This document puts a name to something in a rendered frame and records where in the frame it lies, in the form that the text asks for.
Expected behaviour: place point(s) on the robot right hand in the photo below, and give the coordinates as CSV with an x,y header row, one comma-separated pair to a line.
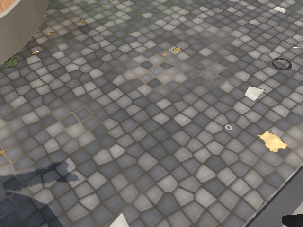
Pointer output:
x,y
293,220

